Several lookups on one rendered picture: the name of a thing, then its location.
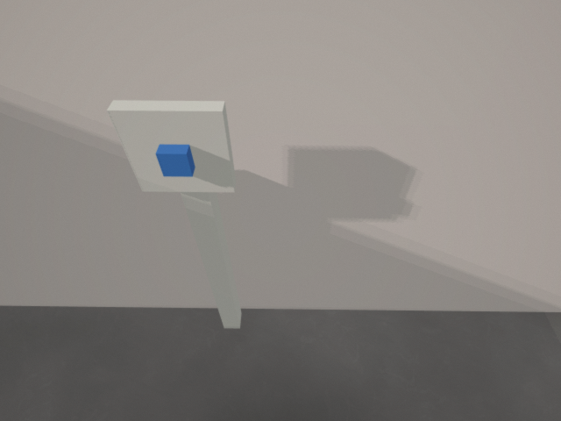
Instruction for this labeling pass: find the button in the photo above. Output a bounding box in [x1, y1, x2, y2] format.
[156, 145, 195, 177]

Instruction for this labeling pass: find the panel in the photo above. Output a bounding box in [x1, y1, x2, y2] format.
[107, 100, 242, 329]

